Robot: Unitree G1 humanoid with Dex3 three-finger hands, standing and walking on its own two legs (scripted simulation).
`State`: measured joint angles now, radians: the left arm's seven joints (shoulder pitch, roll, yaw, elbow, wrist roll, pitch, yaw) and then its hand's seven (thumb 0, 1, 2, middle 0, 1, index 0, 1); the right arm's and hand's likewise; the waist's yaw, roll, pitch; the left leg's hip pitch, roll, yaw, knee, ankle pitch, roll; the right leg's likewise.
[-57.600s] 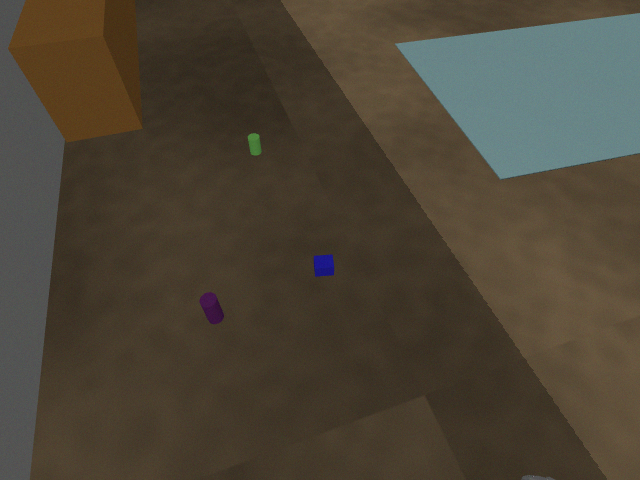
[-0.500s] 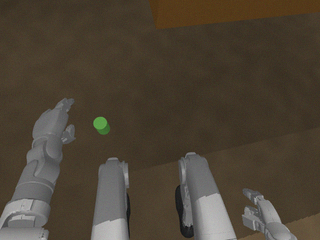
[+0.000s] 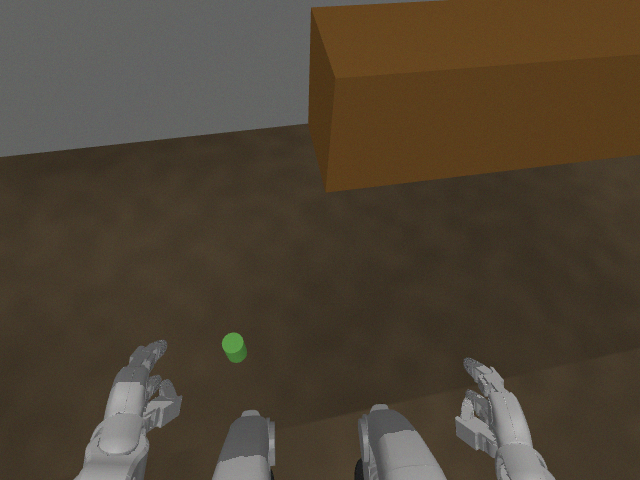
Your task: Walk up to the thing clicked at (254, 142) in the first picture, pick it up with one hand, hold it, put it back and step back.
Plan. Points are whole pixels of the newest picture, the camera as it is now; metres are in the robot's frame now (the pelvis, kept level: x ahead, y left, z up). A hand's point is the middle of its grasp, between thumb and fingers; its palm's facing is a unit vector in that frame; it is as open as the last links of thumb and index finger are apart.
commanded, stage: home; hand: left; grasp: from above
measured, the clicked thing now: (235, 348) +0.47 +0.19 -0.61
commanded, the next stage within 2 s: none
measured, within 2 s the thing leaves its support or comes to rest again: neither
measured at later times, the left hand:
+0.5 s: hand (154, 422) +0.19 +0.18 +0.01, palm faces +0.08 -0.98 -0.20, open 7.4 cm
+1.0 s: hand (160, 421) +0.19 +0.17 +0.01, palm faces +0.07 -0.98 -0.21, open 7.4 cm
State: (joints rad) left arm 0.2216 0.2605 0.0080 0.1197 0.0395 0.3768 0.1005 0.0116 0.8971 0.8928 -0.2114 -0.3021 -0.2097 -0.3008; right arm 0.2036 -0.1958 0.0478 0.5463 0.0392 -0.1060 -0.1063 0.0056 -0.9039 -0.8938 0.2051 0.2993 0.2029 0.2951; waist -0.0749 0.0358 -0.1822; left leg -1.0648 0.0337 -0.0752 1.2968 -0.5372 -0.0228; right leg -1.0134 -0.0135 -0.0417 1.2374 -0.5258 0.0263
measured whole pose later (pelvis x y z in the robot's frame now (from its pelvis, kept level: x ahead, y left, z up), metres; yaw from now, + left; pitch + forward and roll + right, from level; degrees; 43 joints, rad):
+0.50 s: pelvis +0.04 +0.00 +0.06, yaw +1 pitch +10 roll -2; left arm 0.51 0.22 0.03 -0.12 -0.05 0.46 0.02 0.01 0.90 0.89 -0.20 -0.30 -0.20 -0.30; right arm 0.27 -0.22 0.02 0.51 0.01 -0.23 -0.18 0.01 -0.90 -0.89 0.20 0.30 0.20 0.29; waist -0.04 0.04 -0.17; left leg -0.70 0.03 -0.07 1.01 -0.48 -0.02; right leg -0.65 -0.02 -0.05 0.95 -0.47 0.02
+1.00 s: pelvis +0.03 -0.01 +0.06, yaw +1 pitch +10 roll -2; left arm 0.50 0.22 0.03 -0.12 -0.05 0.46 0.02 0.01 0.90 0.89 -0.20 -0.30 -0.20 -0.30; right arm 0.30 -0.22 0.03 0.54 0.01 -0.24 -0.18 0.01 -0.90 -0.89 0.21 0.30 0.20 0.29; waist -0.04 0.04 -0.16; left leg -0.70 0.04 -0.07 1.01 -0.48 -0.03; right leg -0.65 -0.01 -0.05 0.96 -0.47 0.02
